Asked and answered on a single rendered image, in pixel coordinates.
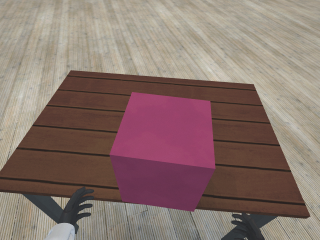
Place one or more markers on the robot left hand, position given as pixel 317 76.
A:
pixel 70 213

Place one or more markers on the left robot forearm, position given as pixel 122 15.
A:
pixel 61 231

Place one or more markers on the table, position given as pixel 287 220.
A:
pixel 68 147

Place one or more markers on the robot right hand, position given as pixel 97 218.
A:
pixel 252 230

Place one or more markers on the carton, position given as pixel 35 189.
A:
pixel 163 153

